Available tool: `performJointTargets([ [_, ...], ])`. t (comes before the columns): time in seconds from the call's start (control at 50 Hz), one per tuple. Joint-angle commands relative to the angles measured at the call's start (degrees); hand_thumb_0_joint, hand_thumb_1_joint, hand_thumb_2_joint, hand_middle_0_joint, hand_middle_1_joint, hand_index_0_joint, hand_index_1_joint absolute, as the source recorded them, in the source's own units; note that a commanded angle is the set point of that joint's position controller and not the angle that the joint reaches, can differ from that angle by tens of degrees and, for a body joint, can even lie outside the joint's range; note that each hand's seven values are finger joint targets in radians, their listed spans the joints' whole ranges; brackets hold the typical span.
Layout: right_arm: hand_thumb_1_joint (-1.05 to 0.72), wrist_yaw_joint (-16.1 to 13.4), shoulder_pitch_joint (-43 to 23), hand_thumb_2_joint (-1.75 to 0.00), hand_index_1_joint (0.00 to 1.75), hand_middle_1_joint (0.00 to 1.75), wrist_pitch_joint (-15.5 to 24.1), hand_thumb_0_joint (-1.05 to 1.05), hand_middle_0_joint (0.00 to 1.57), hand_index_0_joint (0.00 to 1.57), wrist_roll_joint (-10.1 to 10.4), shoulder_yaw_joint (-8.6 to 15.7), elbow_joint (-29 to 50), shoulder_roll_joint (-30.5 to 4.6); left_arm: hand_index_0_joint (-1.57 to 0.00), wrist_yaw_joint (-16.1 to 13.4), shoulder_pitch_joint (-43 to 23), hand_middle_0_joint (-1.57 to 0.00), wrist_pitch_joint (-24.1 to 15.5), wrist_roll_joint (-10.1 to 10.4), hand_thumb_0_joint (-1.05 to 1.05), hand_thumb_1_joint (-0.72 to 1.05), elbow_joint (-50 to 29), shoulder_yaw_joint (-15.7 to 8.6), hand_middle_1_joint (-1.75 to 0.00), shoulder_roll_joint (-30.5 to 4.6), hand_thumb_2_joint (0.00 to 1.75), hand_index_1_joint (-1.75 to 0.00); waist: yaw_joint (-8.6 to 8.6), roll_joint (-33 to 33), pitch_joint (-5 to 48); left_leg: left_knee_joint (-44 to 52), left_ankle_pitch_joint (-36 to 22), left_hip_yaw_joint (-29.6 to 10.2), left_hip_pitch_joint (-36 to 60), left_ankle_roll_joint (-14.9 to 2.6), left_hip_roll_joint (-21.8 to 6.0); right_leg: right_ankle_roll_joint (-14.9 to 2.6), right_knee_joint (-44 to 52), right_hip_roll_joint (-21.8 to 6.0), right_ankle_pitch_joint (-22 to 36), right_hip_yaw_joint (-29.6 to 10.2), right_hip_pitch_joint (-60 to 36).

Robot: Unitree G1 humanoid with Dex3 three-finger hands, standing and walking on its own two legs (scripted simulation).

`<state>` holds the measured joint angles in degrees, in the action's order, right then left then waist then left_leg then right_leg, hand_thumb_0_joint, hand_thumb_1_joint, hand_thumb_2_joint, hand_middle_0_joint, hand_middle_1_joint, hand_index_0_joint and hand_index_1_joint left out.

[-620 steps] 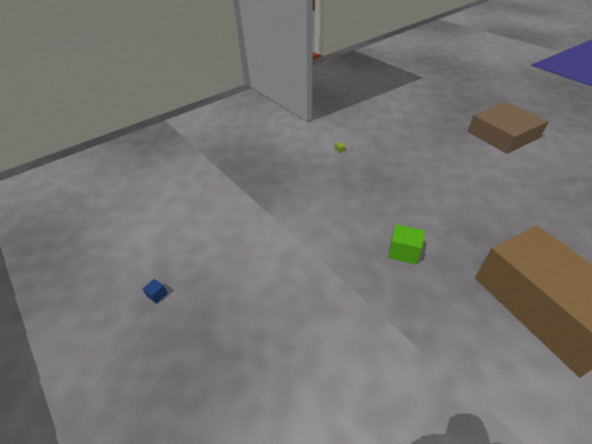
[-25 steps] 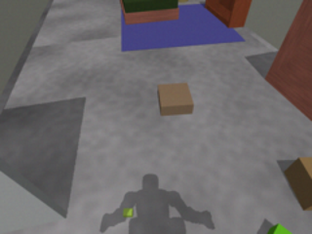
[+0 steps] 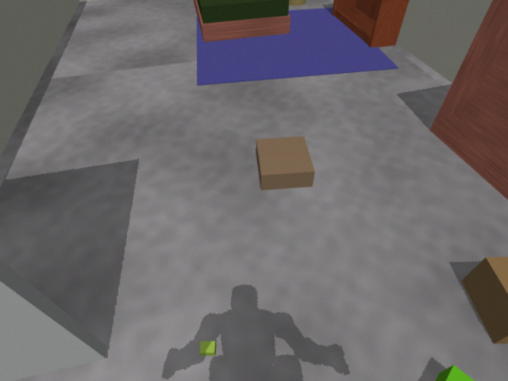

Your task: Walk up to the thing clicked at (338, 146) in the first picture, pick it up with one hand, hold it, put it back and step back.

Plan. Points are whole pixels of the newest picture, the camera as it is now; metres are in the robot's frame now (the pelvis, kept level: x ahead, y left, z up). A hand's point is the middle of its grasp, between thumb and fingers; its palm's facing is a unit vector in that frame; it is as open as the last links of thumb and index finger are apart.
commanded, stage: stand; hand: left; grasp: from above
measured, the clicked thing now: (208, 348) +0.41 +0.22 -0.76
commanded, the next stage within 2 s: rise first in 0.80 s
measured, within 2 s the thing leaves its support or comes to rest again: neither
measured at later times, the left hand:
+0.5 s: hand out of the picture +0.06 +0.26 -0.16, palm faces -0.03 -0.94 -0.34, open 7.4 cm
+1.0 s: hand out of the picture +0.10 +0.25 -0.16, palm faces +0.04 -0.94 -0.34, open 7.5 cm
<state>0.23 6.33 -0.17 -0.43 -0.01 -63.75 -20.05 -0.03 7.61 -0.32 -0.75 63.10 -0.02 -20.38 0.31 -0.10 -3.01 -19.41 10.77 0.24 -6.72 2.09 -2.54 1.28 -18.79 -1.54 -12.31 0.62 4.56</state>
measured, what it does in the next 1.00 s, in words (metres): stands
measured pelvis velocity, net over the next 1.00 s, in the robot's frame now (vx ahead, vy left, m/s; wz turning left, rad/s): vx -0.01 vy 0.00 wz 0.01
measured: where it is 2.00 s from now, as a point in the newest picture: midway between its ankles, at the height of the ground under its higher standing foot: outside the picture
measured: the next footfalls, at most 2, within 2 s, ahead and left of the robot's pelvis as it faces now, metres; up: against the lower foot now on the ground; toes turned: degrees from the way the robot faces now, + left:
none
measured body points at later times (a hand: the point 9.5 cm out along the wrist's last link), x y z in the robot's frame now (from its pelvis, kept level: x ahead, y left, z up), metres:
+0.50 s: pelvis +0.00 +0.00 +0.00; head +0.01 +0.00 +0.45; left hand +0.06 +0.30 -0.13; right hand +0.06 -0.30 -0.13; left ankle +0.00 +0.14 -0.75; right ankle -0.02 -0.13 -0.75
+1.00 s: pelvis -0.01 +0.00 +0.00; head +0.02 +0.00 +0.44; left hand +0.09 +0.30 -0.13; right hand +0.08 -0.29 -0.13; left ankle +0.00 +0.14 -0.75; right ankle -0.02 -0.13 -0.75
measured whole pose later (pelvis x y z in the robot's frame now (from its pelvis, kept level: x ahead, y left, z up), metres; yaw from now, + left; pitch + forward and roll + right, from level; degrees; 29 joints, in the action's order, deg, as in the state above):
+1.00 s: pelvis -0.01 +0.00 +0.00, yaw +1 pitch +0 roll +0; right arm -1.6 9.6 1.3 2.4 -0.2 -54.6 -19.3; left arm -0.8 4.6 -1.5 0.4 60.3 -2.7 -18.8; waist 0.5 0.1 -2.8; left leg -24.3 11.9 -0.5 -12.8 1.8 -2.2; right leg 1.3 -23.9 -1.9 -13.9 1.2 10.4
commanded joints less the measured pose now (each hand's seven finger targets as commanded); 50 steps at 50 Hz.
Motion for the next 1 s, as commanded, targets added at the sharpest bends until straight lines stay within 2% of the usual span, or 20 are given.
performJointTargets([
  [0.0, -0.9, -0.58, -1.87, -0.9, 0.3, 0.3, 1.51, 0.0, 0.2, 0.2, -0.14, 2.73, 3.04, -12.42, -0.2, -0.65, -1.91, -0.2, -1.46, 0.25, 0.0, 0.9, -3.38, -2.39, -0.3, -12.22, 0.9, -0.3, -0.19, 0.43, 4.99, 1.6, -13.39, -3.63, 2.73, -2.82, -5.48, -2.28, 2.58, -6.47, 13.52, -3.91, 0.03],
  [0.08, -0.9, -0.6, -1.93, -0.9, 0.3, 0.3, 1.4, 0.0, 0.2, 0.2, -0.14, 2.69, 3.27, -12.21, -0.2, -0.68, -1.53, -0.2, -1.39, 0.07, 0.0, 0.9, -3.2, -2.51, -0.3, -12.42, 0.9, -0.3, -0.24, 0.07, 4.27, 1.96, -12.02, -3.48, 2.21, -2.97, -5.28, -2.13, 2.84, -6.32, 12.5, -3.76, 0.26],
  [0.12, -0.9, -0.58, -1.66, -0.9, 0.3, 0.3, 1.42, 0.0, 0.2, 0.2, 0.02, 2.53, 2.98, -12.05, -0.2, -0.62, -1.4, -0.2, -1.31, 0.13, 0.0, 0.9, -3.02, -2.47, -0.3, -12.43, 0.9, -0.3, -0.2, 0.07, 3.05, 2.75, -10.63, -3.79, 2.23, -2.72, -5.23, -2.19, 3.11, -6.07, 10.05, -3.71, 1.38],
  [0.34, -0.9, -0.47, -1.41, -0.9, 0.3, 0.3, 1.35, 0.0, 0.2, 0.2, -0.13, 2.65, 2.98, -12.1, -0.2, -0.55, -1.87, -0.2, -1.25, 0.13, 0.0, 0.9, -3.05, -2.64, -0.3, -12.71, 0.9, -0.3, -0.02, -0.27, 2.33, 3.03, -7.43, -3.85, 1.03, -2.79, -4.9, -2.26, 3.86, -6.08, 7.01, -4.29, 1.83],
  [0.4, -0.9, -0.49, -1.84, -0.9, 0.3, 0.3, 1.41, 0.0, 0.2, 0.2, -0.18, 2.76, 3.05, -12.34, -0.2, -0.46, -1.32, -0.2, -1.26, 0.08, 0.0, 0.9, -3.1, -2.55, -0.3, -12.38, 0.9, -0.3, -0.26, 0.27, 3.06, 2.73, -8.15, -3.97, 1.54, -2.69, -4.98, -2.29, 3.69, -5.98, 7.66, -4.1, 1.81],
  [0.44, -0.9, -0.46, -1.31, -0.9, 0.3, 0.3, 1.46, 0.0, 0.2, 0.2, -0.15, 2.61, 2.92, -12.33, -0.2, -0.36, -1.3, -0.2, -1.28, 0.16, 0.0, 0.9, -3.15, -2.47, -0.3, -12.12, 0.9, -0.3, -0.22, 0.76, 2.9, 2.88, -6.56, -3.77, 0.87, -2.74, -4.76, -2.26, 4.03, -6.12, 7.27, -4.4, 1.62],
  [0.52, -0.9, -0.48, -1.39, -0.9, 0.3, 0.3, 1.6, 0.0, 0.2, 0.2, -0.2, 2.59, 3.04, -12.19, -0.2, -0.51, -1.54, -0.2, -1.29, 0.11, 0.0, 0.9, -3.16, -2.63, -0.3, -12.53, 0.9, -0.3, -0.23, 0.57, 4.39, 2.6, -10.38, -4.19, 1.97, -2.74, -5.32, -2.29, 2.84, -6.21, 9.92, -4.07, 1.05],
  [0.62, -0.9, -0.61, -1.33, -0.9, 0.3, 0.3, 1.56, 0.0, 0.2, 0.2, -0.12, 2.51, 2.95, -12.35, -0.2, -0.5, -1.51, -0.2, -1.26, 0.21, 0.0, 0.9, -3.05, -2.53, -0.3, -12.35, 0.9, -0.3, -0.22, 0.15, 3.78, 2.38, -10.74, -3.82, 2.09, -2.81, -5.14, -2.13, 2.96, -6.2, 10.39, -4.09, 1.16],
  [0.7, -0.9, -0.62, -1.34, -0.9, 0.3, 0.3, 1.59, 0.0, 0.2, 0.2, -0.07, 2.57, 2.99, -12.39, -0.2, -0.58, -1.19, -0.2, -1.41, 0.19, 0.0, 0.9, -2.95, -2.49, -0.3, -12.4, 0.9, -0.3, -0.24, -0.06, 4.99, 1.79, -13.21, -3.91, 3.1, -2.92, -5.51, -2.1, 2.43, -6.4, 12.91, -3.86, 0.35],
  [0.86, -0.9, -0.61, -1.2, -0.9, 0.3, 0.3, 1.34, 0.0, 0.2, 0.2, -0.12, 2.56, 2.99, -12.34, -0.2, -0.61, -1.06, -0.2, -1.34, 0.06, 0.0, 0.9, -3.01, -2.43, -0.3, -12.32, 0.9, -0.3, -0.2, 0.07, 3.25, 2.22, -9.61, -3.66, 1.96, -2.85, -5.12, -2.06, 3.53, -6.22, 9.74, -3.97, 1.6],
  [0.88, -0.94, -0.65, -1.21, -0.92, 0.3, 0.3, 1.41, 0.0, 0.2, 0.2, -0.1, 2.58, 3.01, -12.32, -0.22, -0.6, -1.53, -0.23, -1.32, 0.07, 0.0, 0.88, -3.05, -2.57, -0.37, -12.54, 0.91, -0.38, -0.06, 0.16, 3.28, 2.33, -9.17, -3.68, 1.68, -2.89, -5.11, -2.18, 3.41, -6.4, 9.95, -4.33, 1.01],
  [0.9, -0.99, -1.71, -1.15, -0.92, 0.3, 0.3, 4.36, 0.0, 0.2, 0.2, 3.9, -0.03, 18.86, -2.54, -0.24, -1.31, -21.63, -0.27, -6.61, 3.0, 0.0, 0.8, -23.16, -2.51, -0.45, -2.36, 0.91, -0.46, 6.33, 3.63, 0.09, -1.06, -0.76, 3.32, -5.61, -2.24, 2.95, -1.43, -0.97, 1.05, 5.41, -0.11, 14.59],
  [0.92, -0.95, -2.33, 1.76, -0.91, 0.3, 0.3, 4.21, 0.0, 0.2, 0.2, 3.84, 0.4, 15.81, -4.19, -0.23, -1.57, -27.58, -0.28, -6.14, 2.67, 0.0, 0.72, -19.17, -3.38, -0.48, -4.83, 0.92, -0.52, 4.83, 1.34, 2.03, -1.94, 0.09, 2.75, -4.73, -2.27, 2.72, -1.34, -1.57, 1.09, 3.73, 0.76, 12.05],
  [0.94, -0.95, -2.66, 3.32, -0.91, 0.3, 0.3, 3.73, 0.0, 0.2, 0.2, 3.71, 1.19, 15.03, -6.06, -0.22, -1.97, -18.23, -0.26, -3.82, 1.61, 0.0, 0.64, -8.59, -6.88, -0.53, -9.93, 0.92, -0.57, 3.57, -0.93, 0.77, -2.9, 1.59, 2.68, -7.01, -2.45, 3.03, -1.66, -1.71, 1.63, 0.85, 1.53, 12.77],
  [0.96, -0.93, -2.56, 3.85, -0.91, 0.3, 0.3, 3.12, 0.0, 0.2, 0.2, 3.67, 2.05, 16.52, -6.13, -0.23, -1.24, -12.93, -0.27, -2.8, 0.86, 0.0, 0.56, -4.84, -8.18, -0.57, -10.83, 0.9, -0.61, 1.62, -1.14, 0.78, -4.42, 0.81, 2.84, -8.91, -2.33, 2.69, -1.86, -3.17, 1.83, 0.34, 1.8, 13.34],
  [0.98, -0.91, -2.77, 4.26, -0.9, 0.3, 0.3, 3.34, 0.0, 0.2, 0.2, 3.08, 2.84, 17.93, -6.28, -0.25, -0.7, -16.99, -0.26, -2.87, -0.49, 0.0, 0.48, -6.22, -8.44, -0.64, -12.53, 0.85, -0.66, 1.82, -2.21, 4.25, -6.54, -0.22, 2.64, -9.67, -2.54, 2.68, -1.78, -4.78, 1.85, 1.1, 1.69, 13.84],
])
